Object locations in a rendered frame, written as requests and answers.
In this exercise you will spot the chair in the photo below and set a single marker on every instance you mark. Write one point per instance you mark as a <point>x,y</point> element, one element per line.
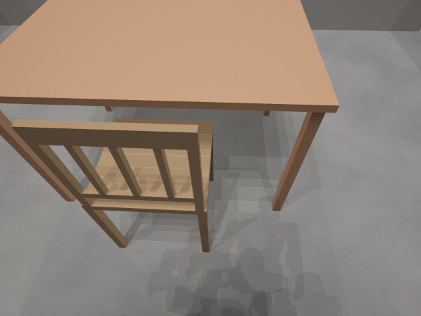
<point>147,165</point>

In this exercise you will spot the table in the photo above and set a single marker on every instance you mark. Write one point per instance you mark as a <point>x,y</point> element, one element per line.
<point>253,55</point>

